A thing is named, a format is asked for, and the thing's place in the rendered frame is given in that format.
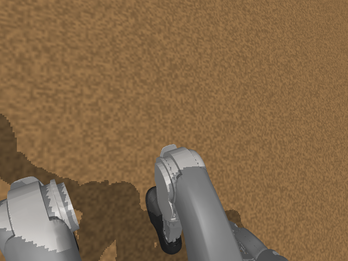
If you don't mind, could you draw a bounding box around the right robot hand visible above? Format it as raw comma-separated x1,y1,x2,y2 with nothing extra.
229,221,268,261

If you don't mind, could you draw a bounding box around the right robot arm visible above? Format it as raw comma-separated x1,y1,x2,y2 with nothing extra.
256,249,288,261

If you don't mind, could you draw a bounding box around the right robot foot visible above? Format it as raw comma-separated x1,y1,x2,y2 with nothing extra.
145,186,182,254

